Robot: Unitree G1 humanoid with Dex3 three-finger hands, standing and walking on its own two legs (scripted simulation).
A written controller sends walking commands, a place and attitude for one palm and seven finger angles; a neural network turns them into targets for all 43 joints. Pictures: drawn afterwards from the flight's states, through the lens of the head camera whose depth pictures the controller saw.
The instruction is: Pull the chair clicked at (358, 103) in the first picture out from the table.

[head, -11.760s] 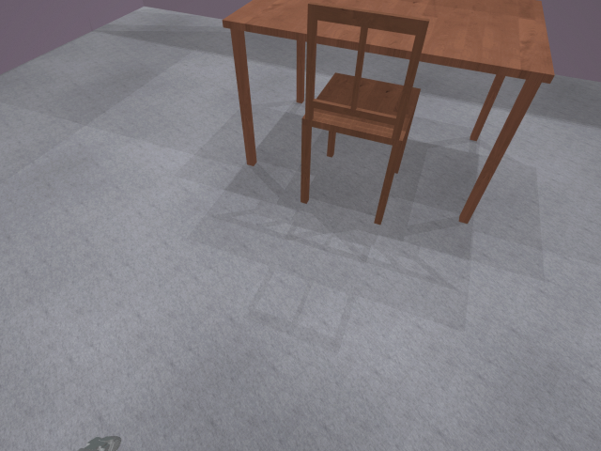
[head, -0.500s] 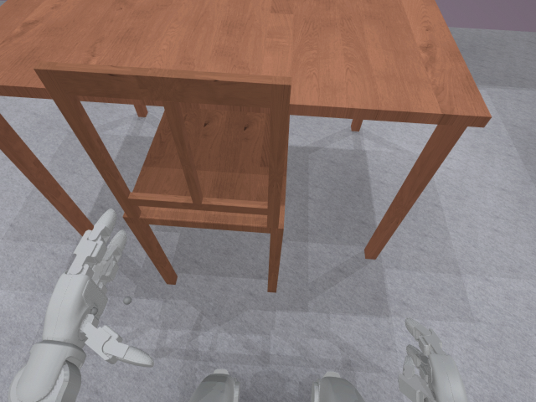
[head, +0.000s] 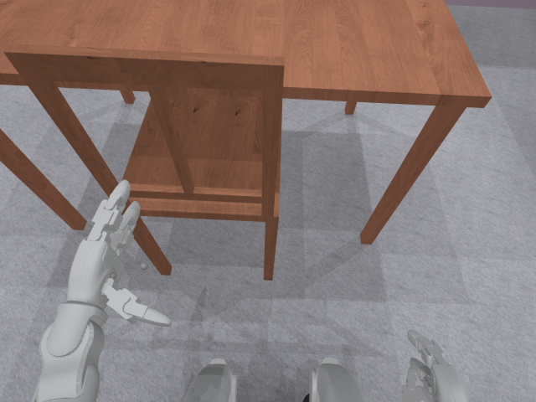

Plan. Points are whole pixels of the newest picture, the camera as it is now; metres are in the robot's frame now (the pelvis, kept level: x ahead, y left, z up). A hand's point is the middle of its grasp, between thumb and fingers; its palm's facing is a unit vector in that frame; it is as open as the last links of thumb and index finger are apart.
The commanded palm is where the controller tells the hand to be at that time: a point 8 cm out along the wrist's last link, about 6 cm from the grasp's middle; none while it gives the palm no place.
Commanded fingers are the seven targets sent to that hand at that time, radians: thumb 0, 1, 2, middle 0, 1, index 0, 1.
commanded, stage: aim the fingers beside a spindle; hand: left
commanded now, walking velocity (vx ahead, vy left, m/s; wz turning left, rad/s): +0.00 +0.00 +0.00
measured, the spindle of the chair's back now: (175, 146) +0.53 +0.19 +0.01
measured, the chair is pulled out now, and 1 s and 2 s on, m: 0.00 0.00 0.00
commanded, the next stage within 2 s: push the fingers through the gap in 1.40 s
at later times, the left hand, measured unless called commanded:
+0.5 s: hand (163, 238) +0.35 +0.17 +0.02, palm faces -0.05 -1.00 -0.04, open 16.9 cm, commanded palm +0.34 +0.22 +0.02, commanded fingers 0.00 -0.50 0.30 -0.06 -0.08 -0.06 -0.08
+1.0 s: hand (175, 218) +0.39 +0.17 +0.00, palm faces -0.05 -1.00 -0.05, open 16.9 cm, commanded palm +0.36 +0.22 +0.00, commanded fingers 0.00 -0.50 0.30 -0.06 -0.08 -0.06 -0.08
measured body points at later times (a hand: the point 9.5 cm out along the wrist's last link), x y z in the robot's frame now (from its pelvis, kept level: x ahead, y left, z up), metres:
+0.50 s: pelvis +0.00 +0.00 -0.01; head +0.10 +0.01 +0.42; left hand +0.35 +0.23 +0.02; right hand +0.13 -0.26 -0.12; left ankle +0.01 +0.12 -0.64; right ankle +0.03 -0.13 -0.64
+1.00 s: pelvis -0.01 +0.00 -0.02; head +0.12 +0.01 +0.41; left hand +0.39 +0.22 +0.00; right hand +0.10 -0.26 -0.14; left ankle +0.01 +0.12 -0.64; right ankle +0.03 -0.13 -0.64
